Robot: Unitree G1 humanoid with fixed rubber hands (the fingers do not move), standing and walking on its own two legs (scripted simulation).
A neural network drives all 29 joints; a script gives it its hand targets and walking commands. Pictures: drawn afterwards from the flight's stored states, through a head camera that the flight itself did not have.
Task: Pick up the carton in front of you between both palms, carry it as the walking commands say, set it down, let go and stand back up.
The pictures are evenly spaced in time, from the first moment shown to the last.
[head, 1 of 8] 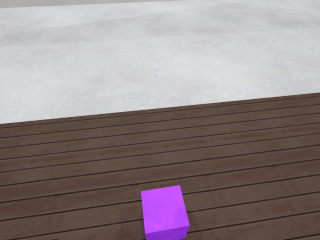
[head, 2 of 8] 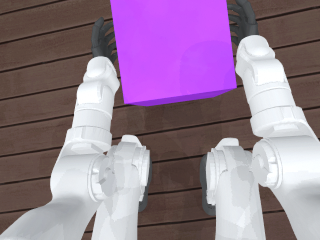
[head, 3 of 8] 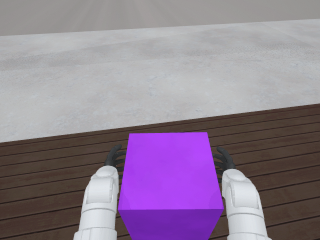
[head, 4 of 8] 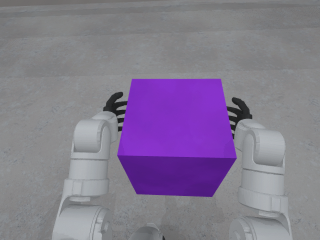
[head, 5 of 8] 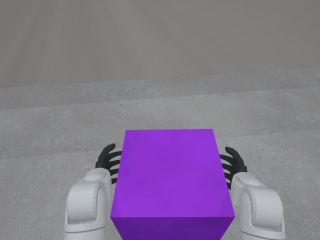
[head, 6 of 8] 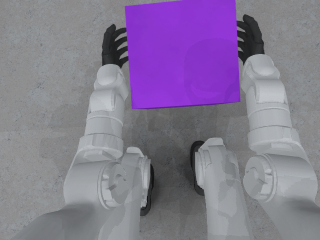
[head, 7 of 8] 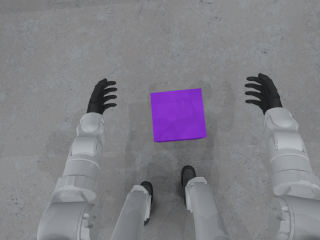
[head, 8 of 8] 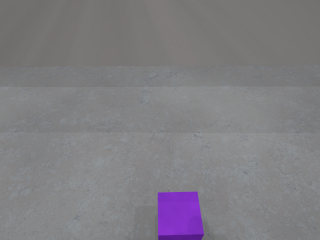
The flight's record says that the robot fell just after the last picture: no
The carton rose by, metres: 0.68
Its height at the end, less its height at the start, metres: -0.15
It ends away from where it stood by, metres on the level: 3.03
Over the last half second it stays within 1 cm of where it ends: yes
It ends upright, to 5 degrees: yes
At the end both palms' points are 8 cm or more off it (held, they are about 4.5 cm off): yes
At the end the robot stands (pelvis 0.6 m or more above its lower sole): yes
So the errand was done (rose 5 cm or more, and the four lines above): yes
